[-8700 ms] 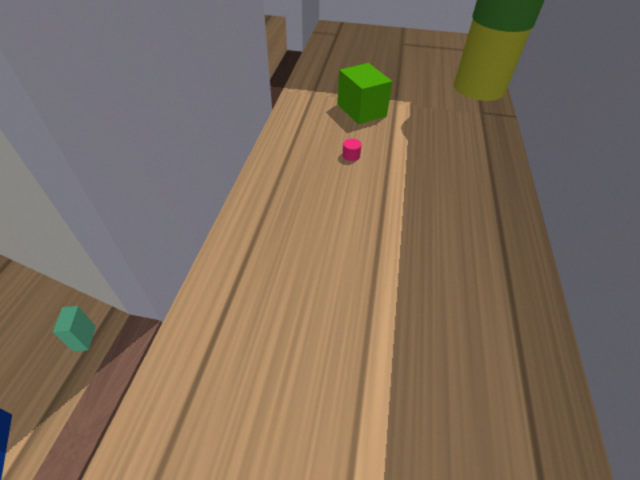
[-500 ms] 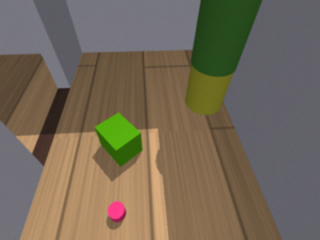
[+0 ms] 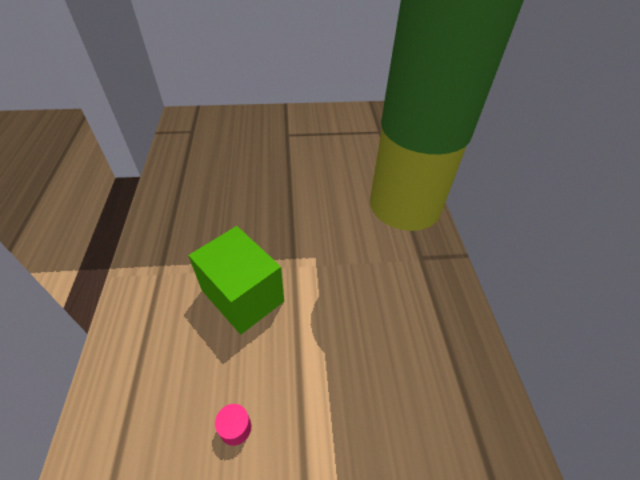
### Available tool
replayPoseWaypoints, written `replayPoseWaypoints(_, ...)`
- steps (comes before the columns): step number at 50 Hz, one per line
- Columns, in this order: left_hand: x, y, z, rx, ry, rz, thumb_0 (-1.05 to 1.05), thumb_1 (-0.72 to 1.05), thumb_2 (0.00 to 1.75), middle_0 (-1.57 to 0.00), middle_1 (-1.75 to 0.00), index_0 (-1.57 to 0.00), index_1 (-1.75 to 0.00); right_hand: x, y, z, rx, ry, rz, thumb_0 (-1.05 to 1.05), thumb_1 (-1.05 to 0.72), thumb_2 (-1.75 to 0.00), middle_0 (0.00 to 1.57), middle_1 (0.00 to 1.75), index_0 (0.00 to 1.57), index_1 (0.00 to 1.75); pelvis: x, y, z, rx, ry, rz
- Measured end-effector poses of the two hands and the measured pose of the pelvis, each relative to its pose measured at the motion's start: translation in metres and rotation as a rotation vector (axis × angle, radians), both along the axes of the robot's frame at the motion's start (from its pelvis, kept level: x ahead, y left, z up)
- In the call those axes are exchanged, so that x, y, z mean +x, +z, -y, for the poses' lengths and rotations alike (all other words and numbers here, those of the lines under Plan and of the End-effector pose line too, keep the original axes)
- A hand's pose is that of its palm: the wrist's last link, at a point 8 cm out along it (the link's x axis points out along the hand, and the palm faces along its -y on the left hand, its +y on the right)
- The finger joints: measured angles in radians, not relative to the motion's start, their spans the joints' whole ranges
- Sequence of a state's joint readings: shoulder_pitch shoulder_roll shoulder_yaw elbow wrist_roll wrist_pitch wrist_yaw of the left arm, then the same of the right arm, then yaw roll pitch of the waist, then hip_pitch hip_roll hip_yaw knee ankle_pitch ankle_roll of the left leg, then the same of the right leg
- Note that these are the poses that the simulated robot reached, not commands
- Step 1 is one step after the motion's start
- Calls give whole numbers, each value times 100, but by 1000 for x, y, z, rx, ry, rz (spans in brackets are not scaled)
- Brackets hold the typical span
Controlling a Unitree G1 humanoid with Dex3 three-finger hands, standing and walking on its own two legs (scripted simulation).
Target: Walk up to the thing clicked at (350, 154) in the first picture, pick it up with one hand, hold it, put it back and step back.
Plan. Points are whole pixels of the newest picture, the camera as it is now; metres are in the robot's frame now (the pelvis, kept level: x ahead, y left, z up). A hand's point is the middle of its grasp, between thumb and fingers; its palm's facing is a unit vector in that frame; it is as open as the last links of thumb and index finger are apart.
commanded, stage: stand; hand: left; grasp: from above
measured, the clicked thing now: (233, 424) +0.38 +0.23 -0.75
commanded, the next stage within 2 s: rise first in 0.64 s
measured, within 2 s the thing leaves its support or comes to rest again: neither
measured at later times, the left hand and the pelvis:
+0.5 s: hand out of the picture +0.07 +0.25 -0.16, palm faces -0.04 -0.94 -0.34, open 7.4 cm; pelvis +0.00 +0.00 +0.00, yaw +0 degrees
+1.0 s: hand out of the picture +0.15 +0.25 -0.17, palm faces -0.04 -0.94 -0.34, open 9.4 cm; pelvis -0.02 +0.00 -0.02, yaw +0 degrees
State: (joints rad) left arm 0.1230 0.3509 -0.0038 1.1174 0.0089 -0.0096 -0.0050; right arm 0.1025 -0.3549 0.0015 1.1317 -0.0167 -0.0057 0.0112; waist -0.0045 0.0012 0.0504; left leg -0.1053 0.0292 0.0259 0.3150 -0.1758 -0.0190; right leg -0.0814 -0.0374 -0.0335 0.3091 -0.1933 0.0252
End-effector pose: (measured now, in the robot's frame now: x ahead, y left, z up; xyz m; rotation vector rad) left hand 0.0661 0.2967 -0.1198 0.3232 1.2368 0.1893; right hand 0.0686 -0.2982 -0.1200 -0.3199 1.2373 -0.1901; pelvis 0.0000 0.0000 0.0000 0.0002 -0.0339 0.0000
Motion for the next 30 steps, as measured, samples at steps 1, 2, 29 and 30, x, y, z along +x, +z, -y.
replayPoseWaypoints(1,0,0,0,0,-1,1,0,90,90,-21,-30,-20,-30,0,0,0,0,0,0,0,-90,-90,21,30,20,30,0,0,0,0,-1,0)
replayPoseWaypoints(2,0,0,0,0,-1,2,0,90,90,-21,-30,-20,-30,0,0,0,0,0,1,0,-90,-90,21,30,20,30,0,0,0,0,-1,0)
replayPoseWaypoints(29,-3,0,0,0,-1,-6,0,90,90,-21,-30,-20,-30,-7,-1,0,1,-4,-9,0,-90,-90,21,30,20,30,-2,0,0,1,-3,1)
replayPoseWaypoints(30,-3,0,-1,0,-1,-7,0,90,90,-21,-30,-20,-30,-7,-1,0,1,-4,-9,0,-90,-90,21,30,20,30,-2,0,0,1,-3,0)
